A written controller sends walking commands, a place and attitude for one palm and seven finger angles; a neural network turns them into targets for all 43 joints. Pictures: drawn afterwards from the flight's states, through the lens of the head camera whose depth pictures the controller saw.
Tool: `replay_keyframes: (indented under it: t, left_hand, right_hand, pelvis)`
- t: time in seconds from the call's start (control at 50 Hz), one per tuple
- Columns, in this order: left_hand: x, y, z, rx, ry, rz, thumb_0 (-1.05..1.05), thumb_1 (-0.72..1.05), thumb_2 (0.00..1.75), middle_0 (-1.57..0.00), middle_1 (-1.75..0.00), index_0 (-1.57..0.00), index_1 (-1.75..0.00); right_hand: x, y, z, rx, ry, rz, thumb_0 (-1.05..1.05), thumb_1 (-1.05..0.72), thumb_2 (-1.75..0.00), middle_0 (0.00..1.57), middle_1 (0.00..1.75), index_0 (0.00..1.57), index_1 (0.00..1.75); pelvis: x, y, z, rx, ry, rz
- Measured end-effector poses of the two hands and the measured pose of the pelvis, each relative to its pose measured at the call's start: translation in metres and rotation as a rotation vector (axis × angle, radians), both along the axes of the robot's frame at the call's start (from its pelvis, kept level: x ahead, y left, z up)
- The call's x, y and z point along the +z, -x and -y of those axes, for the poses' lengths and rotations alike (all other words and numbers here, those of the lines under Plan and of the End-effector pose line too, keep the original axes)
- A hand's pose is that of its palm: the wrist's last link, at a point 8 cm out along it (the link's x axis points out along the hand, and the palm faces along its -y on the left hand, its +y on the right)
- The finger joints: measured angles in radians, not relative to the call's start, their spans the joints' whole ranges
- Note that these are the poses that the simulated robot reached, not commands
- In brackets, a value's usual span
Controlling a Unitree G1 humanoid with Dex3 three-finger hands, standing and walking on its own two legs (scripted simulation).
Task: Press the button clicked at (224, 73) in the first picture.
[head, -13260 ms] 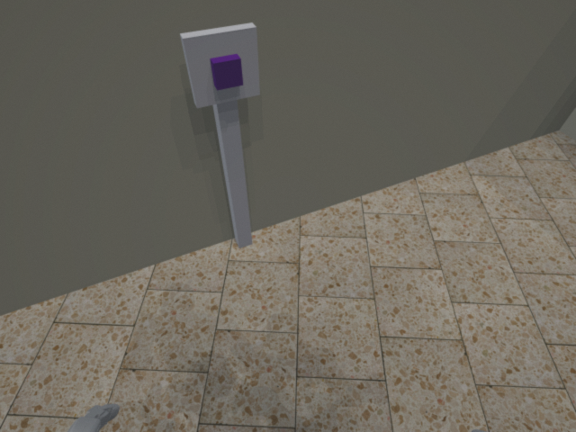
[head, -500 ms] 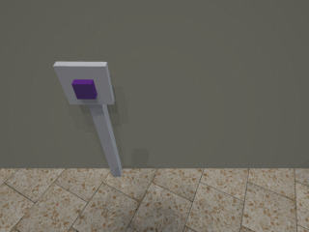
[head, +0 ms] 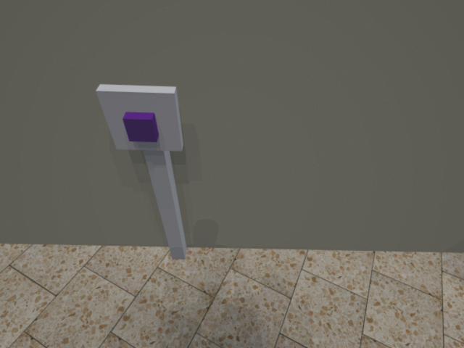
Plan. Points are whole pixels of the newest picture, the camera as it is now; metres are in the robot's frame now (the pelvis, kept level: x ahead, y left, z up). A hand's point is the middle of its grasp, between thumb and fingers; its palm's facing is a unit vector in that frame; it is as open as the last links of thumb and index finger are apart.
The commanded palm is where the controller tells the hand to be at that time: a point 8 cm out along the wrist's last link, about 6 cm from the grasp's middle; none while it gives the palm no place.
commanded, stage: come to a stop and stand still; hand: left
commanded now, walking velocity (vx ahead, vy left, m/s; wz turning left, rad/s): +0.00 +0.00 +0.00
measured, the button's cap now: (141, 126) +0.60 +0.27 +0.04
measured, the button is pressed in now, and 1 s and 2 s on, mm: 0 0 0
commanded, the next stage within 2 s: look again from close up in 1.28 s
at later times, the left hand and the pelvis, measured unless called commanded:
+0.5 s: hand out of the picture +0.02 +0.19 -0.17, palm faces +0.03 -0.98 -0.20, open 7.4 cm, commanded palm none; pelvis +0.03 +0.01 +0.00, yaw +0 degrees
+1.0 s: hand out of the picture +0.14 +0.23 -0.15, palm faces +0.00 -0.95 -0.30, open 7.4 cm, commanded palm none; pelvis +0.06 +0.00 +0.01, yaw +0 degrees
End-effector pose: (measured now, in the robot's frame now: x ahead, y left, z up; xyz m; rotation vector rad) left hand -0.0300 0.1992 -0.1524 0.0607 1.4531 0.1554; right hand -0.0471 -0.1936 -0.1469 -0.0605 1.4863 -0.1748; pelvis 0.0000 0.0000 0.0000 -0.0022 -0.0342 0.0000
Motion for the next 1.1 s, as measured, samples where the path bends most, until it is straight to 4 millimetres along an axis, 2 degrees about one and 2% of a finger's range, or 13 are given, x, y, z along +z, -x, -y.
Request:
replay_keyframes:
  t: [0.16, 0.36, 0.48, 0.82, 0.96, 1.1]
  left_hand:
    - [0.003, 0.000, -0.014, -0.002, -0.019, -0.005, 0.00, 0.91, 0.90, -0.20, -0.30, -0.20, -0.30]
    - [0.008, -0.014, -0.030, -0.017, -0.046, -0.013, 0.00, 0.91, 0.90, -0.20, -0.30, -0.20, -0.30]
    - [0.011, -0.039, -0.039, -0.037, -0.066, 0.014, 0.00, 0.91, 0.90, -0.20, -0.30, -0.20, -0.30]
    - [0.026, -0.131, -0.065, -0.103, -0.140, 0.167, 0.00, 0.91, 0.90, -0.20, -0.30, -0.20, -0.30]
    - [0.032, -0.154, -0.074, -0.117, -0.165, 0.200, 0.00, 0.91, 0.90, -0.20, -0.30, -0.20, -0.30]
    - [0.037, -0.166, -0.080, -0.123, -0.184, 0.209, 0.00, 0.91, 0.90, -0.20, -0.30, -0.20, -0.30]
  right_hand:
    - [-0.001, -0.032, -0.006, 0.021, 0.000, 0.069, 0.01, -0.91, -0.89, 0.20, 0.30, 0.20, 0.30]
    - [0.002, -0.053, 0.008, 0.032, 0.035, 0.076, 0.01, -0.91, -0.89, 0.20, 0.30, 0.20, 0.30]
    - [0.006, -0.069, 0.020, 0.043, 0.059, 0.085, 0.01, -0.91, -0.89, 0.20, 0.30, 0.20, 0.30]
    - [0.015, -0.134, 0.054, 0.090, 0.114, 0.172, 0.01, -0.91, -0.89, 0.20, 0.30, 0.20, 0.30]
    - [0.021, -0.158, 0.070, 0.111, 0.144, 0.201, 0.01, -0.90, -0.89, 0.20, 0.30, 0.20, 0.30]
    - [0.026, -0.177, 0.082, 0.133, 0.170, 0.222, 0.01, -0.90, -0.89, 0.20, 0.30, 0.20, 0.30]
  pelvis:
    - [0.000, -0.005, -0.009, -0.001, -0.003, -0.010]
    - [0.002, -0.018, -0.013, -0.005, -0.006, -0.021]
    - [0.004, -0.028, -0.013, -0.005, -0.006, -0.019]
    - [0.007, -0.054, -0.007, -0.005, -0.005, -0.009]
    - [0.008, -0.063, -0.004, -0.003, -0.005, -0.009]
    - [0.008, -0.069, -0.002, -0.001, -0.004, -0.009]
